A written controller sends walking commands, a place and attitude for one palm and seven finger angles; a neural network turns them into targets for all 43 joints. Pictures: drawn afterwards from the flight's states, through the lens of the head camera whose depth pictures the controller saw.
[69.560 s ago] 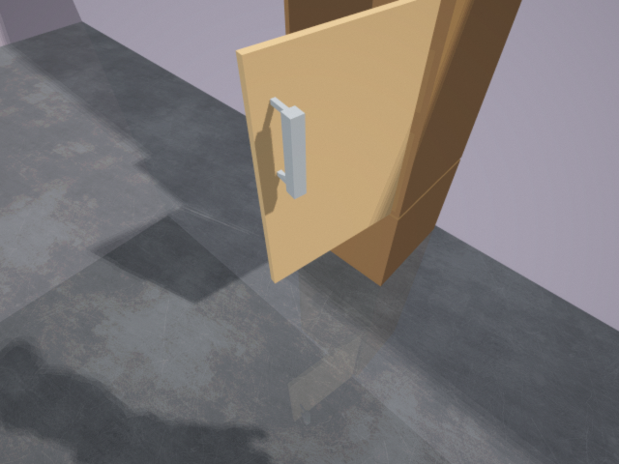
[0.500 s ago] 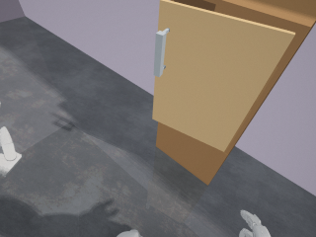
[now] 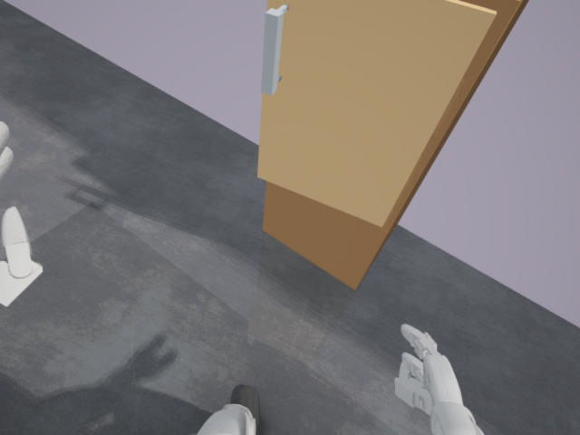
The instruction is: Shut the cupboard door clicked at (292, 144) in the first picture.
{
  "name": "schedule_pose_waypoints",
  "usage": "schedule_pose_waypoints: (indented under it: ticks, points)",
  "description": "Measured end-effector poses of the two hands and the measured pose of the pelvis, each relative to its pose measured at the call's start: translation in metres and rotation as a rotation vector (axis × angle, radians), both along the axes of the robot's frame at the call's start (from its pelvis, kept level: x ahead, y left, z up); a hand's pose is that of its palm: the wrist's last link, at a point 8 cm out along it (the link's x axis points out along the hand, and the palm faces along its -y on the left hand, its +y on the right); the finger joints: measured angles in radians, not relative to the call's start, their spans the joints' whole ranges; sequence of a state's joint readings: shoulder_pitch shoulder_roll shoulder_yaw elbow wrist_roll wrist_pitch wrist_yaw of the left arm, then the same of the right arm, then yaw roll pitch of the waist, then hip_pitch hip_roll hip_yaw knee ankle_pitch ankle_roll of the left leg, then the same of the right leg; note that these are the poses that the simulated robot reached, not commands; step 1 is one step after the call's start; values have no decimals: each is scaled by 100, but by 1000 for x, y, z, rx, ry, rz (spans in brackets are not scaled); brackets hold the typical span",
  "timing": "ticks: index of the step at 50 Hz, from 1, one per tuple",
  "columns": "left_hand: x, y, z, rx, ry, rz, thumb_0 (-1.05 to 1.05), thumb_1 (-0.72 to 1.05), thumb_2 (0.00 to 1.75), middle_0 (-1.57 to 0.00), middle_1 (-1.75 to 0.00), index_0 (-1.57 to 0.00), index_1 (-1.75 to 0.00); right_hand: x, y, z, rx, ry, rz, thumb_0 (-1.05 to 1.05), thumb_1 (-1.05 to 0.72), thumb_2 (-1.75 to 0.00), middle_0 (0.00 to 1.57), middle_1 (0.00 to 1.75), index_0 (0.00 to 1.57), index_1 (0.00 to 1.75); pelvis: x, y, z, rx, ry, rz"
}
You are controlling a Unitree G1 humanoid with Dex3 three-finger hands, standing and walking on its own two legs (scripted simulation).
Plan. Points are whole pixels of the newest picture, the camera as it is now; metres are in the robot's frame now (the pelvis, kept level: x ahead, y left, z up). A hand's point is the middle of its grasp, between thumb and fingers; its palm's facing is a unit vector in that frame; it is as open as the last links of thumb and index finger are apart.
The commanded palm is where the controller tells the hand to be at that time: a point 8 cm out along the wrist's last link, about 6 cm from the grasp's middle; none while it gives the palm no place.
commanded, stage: stop stepping back and stand still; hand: left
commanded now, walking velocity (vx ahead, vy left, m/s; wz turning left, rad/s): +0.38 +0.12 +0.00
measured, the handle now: (276, 50) +0.82 +0.12 +0.10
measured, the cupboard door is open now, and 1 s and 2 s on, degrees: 11 11 11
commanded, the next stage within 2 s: let the arm hang, fingers relaxed in 1.10 s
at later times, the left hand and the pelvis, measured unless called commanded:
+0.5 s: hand out of the picture +0.11 +0.33 +0.21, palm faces +0.33 -0.83 -0.45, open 7.4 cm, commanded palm +0.05 +0.39 +0.20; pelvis -0.09 +0.09 -0.02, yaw -1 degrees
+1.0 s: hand out of the picture +0.03 +0.38 +0.21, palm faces +0.43 -0.71 -0.56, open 7.4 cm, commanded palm -0.02 +0.42 +0.20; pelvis -0.15 +0.12 +0.01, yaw +3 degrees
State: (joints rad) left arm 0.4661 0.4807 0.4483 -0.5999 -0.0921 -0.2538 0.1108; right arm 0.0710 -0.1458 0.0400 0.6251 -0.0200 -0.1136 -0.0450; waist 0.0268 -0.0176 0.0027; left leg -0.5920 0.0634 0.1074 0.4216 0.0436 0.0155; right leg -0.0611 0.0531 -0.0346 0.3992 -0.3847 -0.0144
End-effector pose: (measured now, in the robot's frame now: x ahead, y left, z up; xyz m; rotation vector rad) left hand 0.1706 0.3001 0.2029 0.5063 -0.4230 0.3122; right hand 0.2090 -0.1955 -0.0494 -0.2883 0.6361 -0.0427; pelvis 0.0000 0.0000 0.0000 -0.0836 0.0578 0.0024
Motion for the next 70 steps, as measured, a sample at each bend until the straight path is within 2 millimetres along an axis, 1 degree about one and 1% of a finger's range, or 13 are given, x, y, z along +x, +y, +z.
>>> schedule_pose_waypoints:
  ticks: [5,15,20,25,29,35,38,45,50,55,61,65,70]
  points:
    - [-28,3,6,47,-17,-45,1,89,90,-22,-31,-22,-30,-59,-23,-5,-38,38,-129,1,-90,-90,21,30,20,31,-4,8,-5,9,-77,-5]
    - [-41,75,-28,-130,-161,108,1,89,90,-22,-30,-21,-30,-145,-38,-35,-178,143,-301,1,-91,-90,21,30,20,30,-15,48,-34,-44,-159,-16]
    - [-27,77,-21,-207,-154,15,2,89,90,-21,-30,-21,-30,-164,9,-30,-112,128,-232,1,-91,-90,20,30,19,30,-61,67,-26,-51,-168,28]
    - [-99,72,16,102,-90,-113,2,89,90,-21,-30,-21,-30,-174,58,-29,36,85,-192,1,-91,-90,21,30,20,30,-91,91,-21,48,-107,-11]
    - [-138,104,37,255,-117,-62,1,89,90,-22,-31,-22,-30,-178,99,-29,27,128,-112,1,-91,-90,21,30,20,30,-94,114,-13,34,-53,4]
    - [-145,188,11,45,-43,254,1,89,90,-22,-30,-21,-30,-183,139,-42,61,122,-78,1,-91,-90,21,30,20,30,-126,145,-11,44,-94,-10]
    - [-143,187,-9,-89,49,264,1,90,90,-21,-30,-21,-30,-197,150,-26,87,135,-58,1,-91,-90,21,30,20,30,-136,143,4,38,-106,8]
    - [-164,115,-4,-109,129,23,2,90,90,-21,-30,-21,-30,-209,127,6,29,141,-62,1,-90,-90,21,30,20,31,-143,130,25,12,-68,50]
    - [-184,118,26,156,88,114,2,89,90,-22,-31,-22,-30,-195,92,-13,-5,124,-80,1,-90,-90,21,30,20,31,-146,118,7,55,-22,53]
    - [-186,144,34,112,45,274,1,89,90,-22,-31,-22,-30,-191,74,-25,-9,170,-121,1,-91,-90,21,30,20,30,-135,123,11,75,-49,47]
    - [-152,155,-22,-78,148,308,1,90,90,-21,-30,-21,-30,-179,77,-35,-22,157,-106,1,-91,-90,20,30,19,30,-113,136,5,87,-63,69]
    - [-115,142,-147,-250,647,243,0,91,90,-20,-30,-19,-30,-174,88,-59,11,218,-34,1,-91,-90,20,30,19,30,-115,142,-6,96,-40,82]
    - [-150,61,-283,-425,1243,116,1,91,90,-20,-30,-19,-30,-196,97,-77,54,326,-24,1,-91,-90,20,30,20,30,-120,128,-9,129,-48,83]
